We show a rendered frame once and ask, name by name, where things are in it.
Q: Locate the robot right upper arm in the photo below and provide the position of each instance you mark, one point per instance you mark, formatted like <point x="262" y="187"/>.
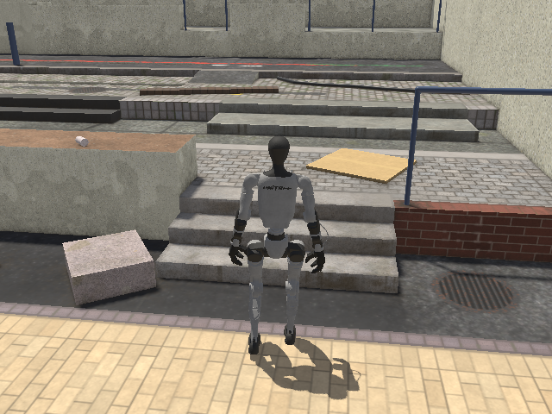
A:
<point x="304" y="183"/>

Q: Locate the robot left thigh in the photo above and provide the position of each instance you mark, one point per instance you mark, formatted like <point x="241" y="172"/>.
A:
<point x="255" y="254"/>

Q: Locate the robot left forearm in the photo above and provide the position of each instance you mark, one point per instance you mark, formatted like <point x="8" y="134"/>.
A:
<point x="238" y="230"/>

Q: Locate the robot right forearm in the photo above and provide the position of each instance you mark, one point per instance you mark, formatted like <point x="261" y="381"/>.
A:
<point x="315" y="235"/>

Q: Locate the robot left upper arm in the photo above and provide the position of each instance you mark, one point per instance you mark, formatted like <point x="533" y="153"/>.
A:
<point x="250" y="181"/>

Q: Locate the right robot hand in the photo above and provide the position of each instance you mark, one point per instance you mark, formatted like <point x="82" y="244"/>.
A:
<point x="319" y="261"/>

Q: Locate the left robot hand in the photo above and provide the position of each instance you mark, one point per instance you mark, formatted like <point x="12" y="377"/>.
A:
<point x="233" y="252"/>

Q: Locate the robot right foot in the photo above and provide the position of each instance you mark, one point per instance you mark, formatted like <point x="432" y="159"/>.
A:
<point x="289" y="338"/>

